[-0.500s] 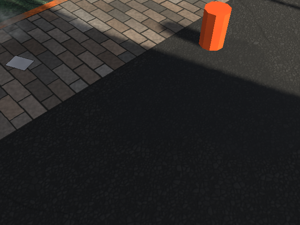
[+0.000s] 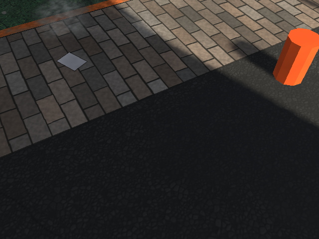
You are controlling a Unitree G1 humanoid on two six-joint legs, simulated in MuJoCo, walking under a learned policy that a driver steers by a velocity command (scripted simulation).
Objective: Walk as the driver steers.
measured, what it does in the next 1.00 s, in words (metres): walks ahead, turning left: left foot, then right foot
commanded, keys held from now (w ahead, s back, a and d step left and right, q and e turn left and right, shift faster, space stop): q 0.52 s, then w+q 0.12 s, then w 0.36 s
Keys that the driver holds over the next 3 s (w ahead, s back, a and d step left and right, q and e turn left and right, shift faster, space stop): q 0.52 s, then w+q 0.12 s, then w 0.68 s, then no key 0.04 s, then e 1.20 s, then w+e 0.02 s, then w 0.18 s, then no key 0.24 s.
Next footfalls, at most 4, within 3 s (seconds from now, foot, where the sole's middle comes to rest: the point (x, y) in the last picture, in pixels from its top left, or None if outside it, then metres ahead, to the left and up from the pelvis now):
0.14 left None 0.09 0.15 -0.78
0.62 right None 0.22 -0.05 -0.78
1.04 left None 0.26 0.28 -0.78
1.52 right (109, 200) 0.64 0.24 -0.78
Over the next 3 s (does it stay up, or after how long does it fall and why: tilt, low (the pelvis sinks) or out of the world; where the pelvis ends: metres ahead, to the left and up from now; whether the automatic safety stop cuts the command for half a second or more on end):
stays up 0.58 0.30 0.00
